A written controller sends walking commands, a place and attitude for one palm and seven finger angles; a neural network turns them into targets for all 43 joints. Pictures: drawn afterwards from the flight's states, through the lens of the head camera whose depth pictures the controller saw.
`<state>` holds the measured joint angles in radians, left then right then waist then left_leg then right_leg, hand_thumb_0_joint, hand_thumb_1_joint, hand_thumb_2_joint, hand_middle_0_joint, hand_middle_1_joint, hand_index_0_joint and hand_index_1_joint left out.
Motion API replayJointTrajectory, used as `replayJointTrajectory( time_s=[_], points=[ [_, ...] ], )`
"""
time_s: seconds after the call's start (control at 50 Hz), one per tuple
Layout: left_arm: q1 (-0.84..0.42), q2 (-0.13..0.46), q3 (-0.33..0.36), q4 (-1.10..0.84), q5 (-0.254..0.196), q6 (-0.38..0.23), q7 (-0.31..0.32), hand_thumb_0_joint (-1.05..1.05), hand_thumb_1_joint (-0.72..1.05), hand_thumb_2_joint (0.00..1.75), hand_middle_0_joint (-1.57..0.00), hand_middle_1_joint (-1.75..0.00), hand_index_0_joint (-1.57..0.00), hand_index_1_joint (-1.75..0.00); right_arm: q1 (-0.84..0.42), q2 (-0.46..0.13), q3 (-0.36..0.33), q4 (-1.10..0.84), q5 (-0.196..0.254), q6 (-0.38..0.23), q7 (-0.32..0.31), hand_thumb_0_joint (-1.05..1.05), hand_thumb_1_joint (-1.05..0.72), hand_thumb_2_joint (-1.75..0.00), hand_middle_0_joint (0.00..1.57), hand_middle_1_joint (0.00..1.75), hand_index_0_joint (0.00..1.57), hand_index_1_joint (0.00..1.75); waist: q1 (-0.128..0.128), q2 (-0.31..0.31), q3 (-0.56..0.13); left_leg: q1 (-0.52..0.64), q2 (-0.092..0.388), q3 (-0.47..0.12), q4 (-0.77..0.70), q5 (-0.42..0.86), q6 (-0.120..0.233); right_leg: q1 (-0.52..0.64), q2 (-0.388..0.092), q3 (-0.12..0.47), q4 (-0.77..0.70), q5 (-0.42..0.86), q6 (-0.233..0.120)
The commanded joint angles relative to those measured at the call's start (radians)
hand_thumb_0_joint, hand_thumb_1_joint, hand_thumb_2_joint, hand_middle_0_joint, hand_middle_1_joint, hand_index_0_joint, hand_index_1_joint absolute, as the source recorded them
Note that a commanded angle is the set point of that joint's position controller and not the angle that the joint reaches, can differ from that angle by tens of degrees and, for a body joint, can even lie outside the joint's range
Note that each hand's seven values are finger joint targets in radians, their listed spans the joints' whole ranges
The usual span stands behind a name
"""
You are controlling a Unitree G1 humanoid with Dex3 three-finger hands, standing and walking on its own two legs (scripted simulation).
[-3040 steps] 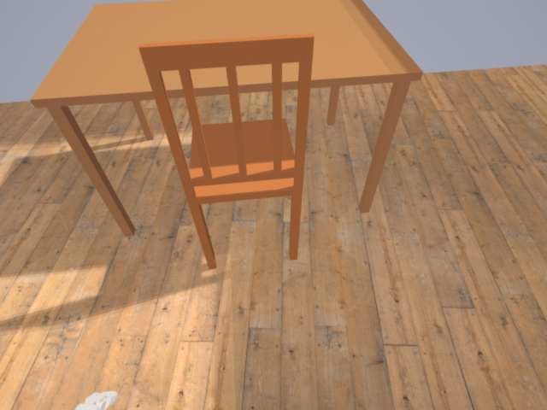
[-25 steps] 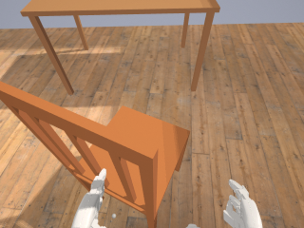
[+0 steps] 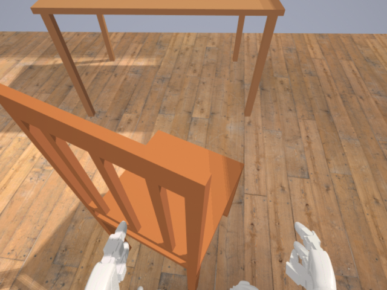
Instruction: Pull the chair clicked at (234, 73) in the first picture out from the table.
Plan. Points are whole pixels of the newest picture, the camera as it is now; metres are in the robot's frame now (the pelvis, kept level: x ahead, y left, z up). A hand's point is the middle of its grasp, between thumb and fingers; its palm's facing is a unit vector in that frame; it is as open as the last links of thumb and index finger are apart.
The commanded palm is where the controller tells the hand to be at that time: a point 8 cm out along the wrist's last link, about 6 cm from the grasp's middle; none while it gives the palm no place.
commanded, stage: draw the hand back to the body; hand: left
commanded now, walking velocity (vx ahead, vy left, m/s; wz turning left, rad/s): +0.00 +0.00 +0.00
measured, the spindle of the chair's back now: (121, 199) +0.31 +0.17 +0.00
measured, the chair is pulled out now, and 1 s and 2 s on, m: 0.79 0.79 0.79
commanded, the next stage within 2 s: step back with the hand held close in 1.48 s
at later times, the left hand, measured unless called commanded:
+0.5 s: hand (79, 248) +0.17 +0.18 +0.12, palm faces +0.16 -0.94 -0.29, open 16.9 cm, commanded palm +0.13 +0.22 +0.14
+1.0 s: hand (10, 192) +0.21 +0.24 +0.21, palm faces +0.44 -0.78 -0.44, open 10.8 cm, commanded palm +0.16 +0.29 +0.23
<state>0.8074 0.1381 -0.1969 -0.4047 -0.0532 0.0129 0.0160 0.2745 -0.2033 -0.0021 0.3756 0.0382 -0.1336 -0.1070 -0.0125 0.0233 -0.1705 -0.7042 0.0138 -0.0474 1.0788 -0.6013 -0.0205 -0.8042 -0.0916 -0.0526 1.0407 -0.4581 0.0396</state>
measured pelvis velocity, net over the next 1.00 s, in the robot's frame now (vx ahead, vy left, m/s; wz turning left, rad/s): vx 0.03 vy -0.01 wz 0.00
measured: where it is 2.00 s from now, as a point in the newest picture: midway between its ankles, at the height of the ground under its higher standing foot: outside the picture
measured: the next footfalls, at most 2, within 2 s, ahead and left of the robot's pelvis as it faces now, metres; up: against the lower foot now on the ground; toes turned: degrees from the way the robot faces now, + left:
none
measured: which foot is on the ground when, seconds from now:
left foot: down 0.00-1.00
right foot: down 0.00-1.00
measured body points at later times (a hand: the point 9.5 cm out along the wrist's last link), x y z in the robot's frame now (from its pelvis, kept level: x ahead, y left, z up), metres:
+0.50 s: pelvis +0.01 +0.00 +0.02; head +0.03 -0.02 +0.47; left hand +0.16 +0.23 +0.14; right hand +0.19 -0.23 -0.06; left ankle -0.04 +0.13 -0.67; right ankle +0.03 -0.15 -0.67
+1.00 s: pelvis +0.03 -0.01 +0.07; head +0.02 -0.04 +0.51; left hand +0.18 +0.28 +0.23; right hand +0.22 -0.23 -0.02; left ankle -0.04 +0.13 -0.67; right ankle +0.03 -0.15 -0.67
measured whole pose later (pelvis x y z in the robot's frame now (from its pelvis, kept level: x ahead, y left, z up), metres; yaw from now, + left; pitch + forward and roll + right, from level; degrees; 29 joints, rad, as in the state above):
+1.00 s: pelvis +0.03 -0.01 +0.07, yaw +0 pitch -1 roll -1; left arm 0.55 0.34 0.27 -0.44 -0.05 -0.03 0.18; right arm 0.21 -0.21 0.01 0.60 0.02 -0.13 -0.12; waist 0.06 0.09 -0.02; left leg -0.12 0.03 -0.04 0.54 -0.40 -0.03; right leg -0.24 -0.07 -0.08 0.56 -0.30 0.03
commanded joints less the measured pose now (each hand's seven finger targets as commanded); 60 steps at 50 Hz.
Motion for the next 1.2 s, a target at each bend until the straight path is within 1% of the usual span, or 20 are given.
replayJointTrajectory(
  time_s=[0.0,0.04,0.12,0.18,0.26,0.28,0.38,0.4,0.42,0.48,0.58,0.62,0.68,0.76,0.88,0.96,1.04,1.08,1.12,1.18],
  points=[
    [0.010,0.050,0.102,-0.330,-0.060,-0.248,0.016,0.00,-0.55,0.20,0.00,0.00,0.00,0.00,-0.062,-0.095,-0.048,-0.128,0.005,-0.081,0.007,0.00,-0.90,-0.90,0.20,0.30,0.20,0.30,0.012,0.024,-0.119,-0.004,-0.041,0.023,-0.147,0.341,0.019,0.165,0.058,-0.052,-0.104,0.178,-0.059],
    [0.030,0.032,0.090,-0.312,-0.062,-0.316,0.003,0.00,-0.55,0.20,0.00,0.00,0.00,0.00,-0.069,-0.090,-0.055,-0.110,0.008,-0.081,0.019,0.00,-0.90,-0.90,0.20,0.30,0.20,0.30,0.015,0.031,-0.116,-0.016,-0.036,0.022,-0.134,0.370,0.014,0.149,0.059,-0.052,-0.084,0.204,-0.059],
    [0.003,0.049,0.099,-0.224,-0.059,-0.444,-0.063,0.00,-0.55,0.20,0.00,0.00,0.00,0.00,-0.106,-0.092,-0.069,-0.076,0.007,-0.075,0.048,0.00,-0.90,-0.90,0.20,0.30,0.20,0.30,-0.001,-0.039,-0.066,-0.104,-0.024,0.022,-0.089,0.301,0.017,0.106,0.054,-0.032,-0.065,0.166,-0.053],
    [0.062,0.114,0.179,-0.210,-0.072,-0.380,-0.114,0.00,-0.55,0.20,0.00,0.00,0.00,0.00,-0.132,-0.104,-0.072,-0.112,0.022,-0.048,0.044,0.00,-0.90,-0.90,0.20,0.30,0.20,0.30,0.027,-0.020,-0.094,-0.088,-0.028,0.035,-0.132,0.242,0.026,0.189,0.047,-0.008,-0.118,0.097,-0.056],
    [0.005,0.158,0.281,-0.344,-0.138,-0.286,-0.109,0.00,-0.55,0.20,0.00,0.00,0.00,0.00,-0.135,-0.091,-0.064,-0.140,0.040,-0.030,0.011,0.00,-0.90,-0.90,0.20,0.30,0.20,0.30,0.028,-0.055,-0.139,-0.025,-0.028,0.034,-0.178,0.253,0.034,0.268,0.045,-0.016,-0.163,0.111,-0.044],
    [-0.013,0.182,0.321,-0.359,-0.156,-0.279,-0.095,0.00,-0.55,0.20,0.00,0.00,0.00,0.00,-0.137,-0.089,-0.059,-0.133,0.040,-0.032,0.002,0.00,-0.90,-0.90,0.20,0.30,0.20,0.30,0.032,-0.042,-0.136,-0.021,-0.031,0.030,-0.180,0.264,0.033,0.287,0.047,-0.015,-0.174,0.120,-0.048],
    [-0.058,0.166,0.353,-0.339,-0.210,-0.307,-0.094,0.00,-0.37,0.29,-0.02,-0.04,-0.02,-0.04,-0.107,-0.087,-0.053,-0.074,0.046,-0.073,-0.012,0.00,-0.90,-0.90,0.20,0.30,0.20,0.30,0.009,-0.077,-0.094,0.045,-0.023,0.015,-0.207,0.350,0.030,0.311,0.052,-0.036,-0.214,0.235,-0.042],
    [0.022,0.344,0.404,-0.303,-0.029,-0.180,0.033,0.00,-0.33,0.31,-0.03,-0.05,-0.03,-0.05,-0.071,-0.088,-0.055,-0.079,0.017,-0.038,-0.031,0.00,-0.90,-0.90,0.20,0.30,0.20,0.30,0.074,0.006,-0.151,0.109,0.018,0.031,-0.273,0.397,0.022,0.405,0.016,0.004,-0.231,0.262,-0.068],
    [0.031,0.221,0.329,-0.356,-0.015,-0.128,0.076,0.00,-0.30,0.32,-0.04,-0.05,-0.04,-0.05,-0.070,-0.071,-0.040,-0.099,0.013,-0.030,-0.031,0.00,-0.90,-0.90,0.20,0.30,0.20,0.30,0.041,0.018,-0.085,0.122,0.008,0.031,-0.299,0.411,0.017,0.410,0.010,-0.025,-0.249,0.285,-0.062],
    [-0.006,0.196,0.306,-0.304,0.014,-0.069,0.124,0.00,-0.19,0.37,-0.05,-0.08,-0.05,-0.08,-0.087,-0.083,-0.039,-0.065,0.011,-0.014,-0.031,0.00,-0.90,-0.90,0.20,0.30,0.20,0.30,0.036,-0.001,-0.008,0.163,0.018,0.024,-0.337,0.442,0.019,0.426,0.013,-0.039,-0.297,0.305,-0.061],
    [-0.113,0.307,0.408,-0.313,0.027,-0.055,0.175,0.00,-0.01,0.46,-0.07,-0.11,-0.07,-0.11,-0.124,-0.091,-0.023,-0.030,0.002,-0.022,-0.043,0.00,-0.90,-0.90,0.20,0.30,0.20,0.30,0.050,-0.012,0.047,0.252,0.017,0.020,-0.434,0.424,0.021,0.520,0.012,-0.043,-0.386,0.305,-0.062],
    [-0.154,0.309,0.420,-0.325,0.027,-0.060,0.182,0.00,0.07,0.50,-0.08,-0.13,-0.08,-0.13,-0.125,-0.090,-0.013,-0.019,-0.001,-0.034,-0.043,0.00,-0.90,-0.90,0.20,0.30,0.20,0.30,0.049,0.036,0.061,0.306,0.016,0.019,-0.470,0.432,0.020,0.539,0.011,-0.041,-0.409,0.310,-0.064],
    [-0.204,0.344,0.470,-0.310,0.024,-0.062,0.193,0.00,0.17,0.55,-0.10,-0.15,-0.10,-0.15,-0.141,-0.093,-0.010,0.009,-0.001,-0.048,-0.042,0.00,-0.90,-0.90,0.20,0.30,0.20,0.30,0.056,0.053,0.087,0.345,0.016,0.019,-0.508,0.442,0.018,0.580,0.015,-0.036,-0.463,0.312,-0.066],
    [-0.234,0.323,0.489,-0.275,0.017,-0.078,0.191,0.00,0.32,0.62,-0.12,-0.18,-0.12,-0.18,-0.151,-0.094,-0.008,0.035,-0.007,-0.059,-0.029,0.00,-0.90,-0.90,0.20,0.30,0.20,0.30,0.056,0.051,0.120,0.400,0.018,0.020,-0.563,0.458,0.017,0.610,0.019,-0.039,-0.501,0.327,-0.063],
    [-0.288,0.359,0.568,-0.224,0.011,-0.092,0.185,0.00,0.54,0.73,-0.15,-0.22,-0.15,-0.22,-0.171,-0.105,-0.021,0.069,-0.012,-0.052,-0.017,0.00,-0.90,-0.90,0.20,0.30,0.20,0.30,0.062,-0.009,0.128,0.458,0.023,0.029,-0.619,0.526,0.020,0.673,0.028,-0.033,-0.553,0.400,-0.059],
    [-0.335,0.394,0.633,-0.226,0.003,-0.108,0.185,0.00,0.68,0.80,-0.17,-0.26,-0.17,-0.26,-0.173,-0.107,-0.025,0.078,-0.016,-0.050,-0.012,0.00,-0.90,-0.90,0.20,0.30,0.20,0.30,0.066,-0.003,0.099,0.508,0.021,0.044,-0.642,0.568,0.027,0.711,0.028,-0.023,-0.570,0.457,-0.054],
    [-0.404,0.430,0.680,-0.264,0.001,-0.123,0.186,0.00,0.83,0.87,-0.19,-0.29,-0.19,-0.29,-0.173,-0.108,-0.024,0.088,-0.016,-0.055,-0.002,0.00,-0.90,-0.90,0.20,0.30,0.20,0.30,0.069,0.078,0.075,0.549,0.020,0.045,-0.658,0.635,0.021,0.744,0.027,-0.020,-0.578,0.504,-0.057],
    [-0.438,0.453,0.707,-0.263,-0.002,-0.125,0.187,0.00,0.90,0.90,-0.20,-0.30,-0.20,-0.30,-0.174,-0.113,-0.026,0.099,-0.016,-0.055,0.000,0.00,-0.90,-0.90,0.20,0.30,0.20,0.30,0.069,0.069,0.074,0.556,0.023,0.041,-0.662,0.664,0.019,0.759,0.030,-0.023,-0.587,0.524,-0.058],
    [-0.373,0.380,0.662,-0.188,-0.006,-0.120,0.177,0.00,0.90,0.90,-0.20,-0.30,-0.20,-0.30,-0.173,-0.111,-0.033,0.104,-0.017,-0.050,0.006,0.00,-0.90,-0.90,0.20,0.30,0.20,0.30,0.066,0.027,0.094,0.567,0.027,0.054,-0.665,0.691,0.023,0.752,0.031,-0.026,-0.587,0.552,-0.052],
    [-0.345,0.348,0.638,-0.135,-0.007,-0.111,0.165,0.00,0.90,0.90,-0.20,-0.30,-0.20,-0.30,-0.183,-0.115,-0.041,0.109,-0.012,-0.032,0.015,0.00,-0.90,-0.90,0.20,0.30,0.20,0.30,0.066,-0.016,0.126,0.550,0.031,0.052,-0.672,0.700,0.023,0.748,0.034,-0.030,-0.599,0.554,-0.052]
  ],
)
